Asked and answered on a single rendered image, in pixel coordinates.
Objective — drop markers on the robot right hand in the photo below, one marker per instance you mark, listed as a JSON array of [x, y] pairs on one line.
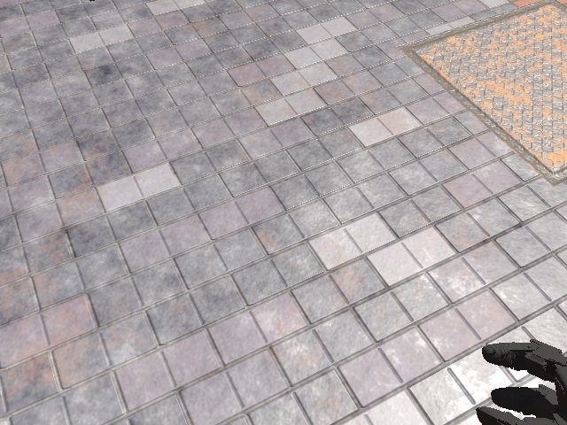
[[539, 359]]

